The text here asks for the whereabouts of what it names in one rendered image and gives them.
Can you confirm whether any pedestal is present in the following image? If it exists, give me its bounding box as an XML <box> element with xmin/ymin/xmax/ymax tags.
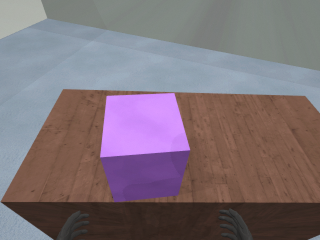
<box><xmin>0</xmin><ymin>89</ymin><xmax>320</xmax><ymax>240</ymax></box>

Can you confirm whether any robot left hand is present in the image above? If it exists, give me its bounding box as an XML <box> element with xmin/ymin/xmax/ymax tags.
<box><xmin>56</xmin><ymin>210</ymin><xmax>90</xmax><ymax>240</ymax></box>

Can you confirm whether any carton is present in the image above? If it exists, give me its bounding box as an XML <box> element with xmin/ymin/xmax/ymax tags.
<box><xmin>100</xmin><ymin>93</ymin><xmax>190</xmax><ymax>202</ymax></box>

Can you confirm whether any robot right hand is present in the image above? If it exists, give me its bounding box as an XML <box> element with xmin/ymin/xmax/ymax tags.
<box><xmin>218</xmin><ymin>208</ymin><xmax>254</xmax><ymax>240</ymax></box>

